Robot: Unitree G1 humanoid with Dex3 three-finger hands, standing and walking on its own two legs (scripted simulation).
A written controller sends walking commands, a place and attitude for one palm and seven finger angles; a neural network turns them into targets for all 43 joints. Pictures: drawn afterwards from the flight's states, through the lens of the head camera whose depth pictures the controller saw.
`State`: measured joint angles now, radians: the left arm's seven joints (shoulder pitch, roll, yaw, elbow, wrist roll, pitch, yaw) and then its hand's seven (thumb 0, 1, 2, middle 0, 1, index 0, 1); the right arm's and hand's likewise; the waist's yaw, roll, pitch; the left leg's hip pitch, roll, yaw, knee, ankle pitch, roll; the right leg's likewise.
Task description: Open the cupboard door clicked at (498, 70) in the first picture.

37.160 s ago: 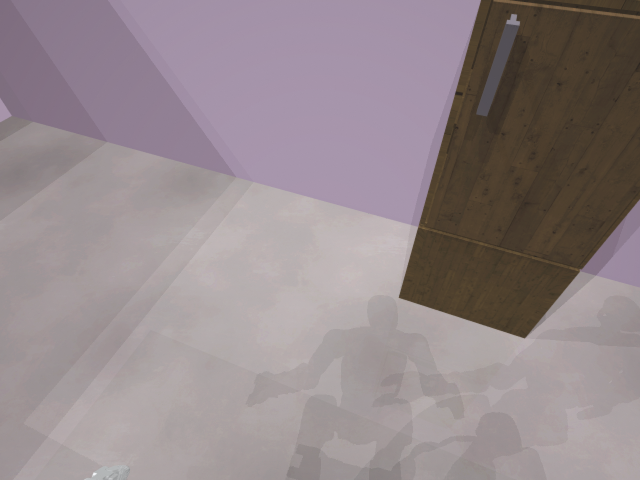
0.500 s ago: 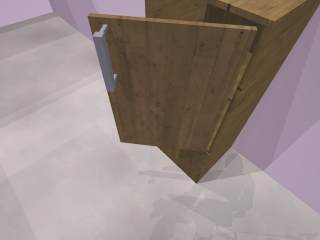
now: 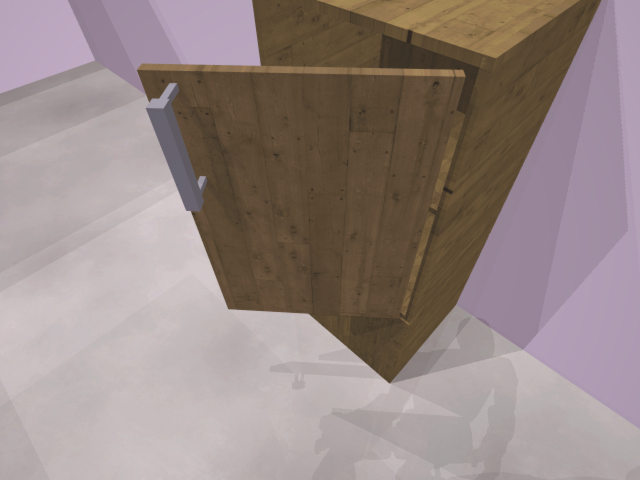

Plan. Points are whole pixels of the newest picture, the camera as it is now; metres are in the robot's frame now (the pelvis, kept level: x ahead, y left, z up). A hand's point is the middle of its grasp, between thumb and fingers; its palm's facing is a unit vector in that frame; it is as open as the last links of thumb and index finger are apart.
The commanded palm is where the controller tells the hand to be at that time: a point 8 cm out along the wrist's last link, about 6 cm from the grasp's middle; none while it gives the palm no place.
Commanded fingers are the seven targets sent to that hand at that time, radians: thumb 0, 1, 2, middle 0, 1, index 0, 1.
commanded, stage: come to a stop and stand still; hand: left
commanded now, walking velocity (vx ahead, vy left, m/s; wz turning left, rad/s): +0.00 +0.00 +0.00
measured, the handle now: (183, 151) +0.51 +0.21 +0.15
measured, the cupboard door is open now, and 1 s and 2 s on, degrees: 40 40 40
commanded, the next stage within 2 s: look again from close up in 0.18 s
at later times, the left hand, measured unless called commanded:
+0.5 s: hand out of the picture +0.03 +0.18 -0.17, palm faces +0.01 -0.97 -0.22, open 7.4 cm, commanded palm none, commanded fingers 0.00 0.90 0.90 -0.20 -0.30 -0.20 -0.30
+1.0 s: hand out of the picture +0.05 +0.20 -0.17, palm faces +0.01 -0.97 -0.25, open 7.4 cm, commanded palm none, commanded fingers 0.00 0.90 0.90 -0.20 -0.30 -0.20 -0.30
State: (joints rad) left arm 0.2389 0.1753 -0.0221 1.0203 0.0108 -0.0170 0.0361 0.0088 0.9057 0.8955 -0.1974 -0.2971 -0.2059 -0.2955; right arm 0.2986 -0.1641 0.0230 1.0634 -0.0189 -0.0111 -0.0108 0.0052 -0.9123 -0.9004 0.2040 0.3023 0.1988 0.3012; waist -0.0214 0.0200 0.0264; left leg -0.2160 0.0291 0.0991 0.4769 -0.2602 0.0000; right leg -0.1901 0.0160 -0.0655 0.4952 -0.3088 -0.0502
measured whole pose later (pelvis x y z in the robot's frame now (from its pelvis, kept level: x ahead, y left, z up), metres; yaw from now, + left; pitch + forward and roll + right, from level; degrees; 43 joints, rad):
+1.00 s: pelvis +0.02 +0.00 +0.00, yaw +0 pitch +0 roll +1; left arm 0.23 0.21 0.00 1.08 0.02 -0.01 0.04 0.01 0.90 0.90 -0.20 -0.30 -0.21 -0.30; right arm 0.20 -0.19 0.01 1.12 -0.01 -0.01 -0.03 0.00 -0.91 -0.90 0.20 0.30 0.20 0.30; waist 0.01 -0.02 0.02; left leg -0.15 0.03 0.10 0.41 -0.26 -0.01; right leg -0.12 0.02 -0.07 0.42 -0.31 -0.05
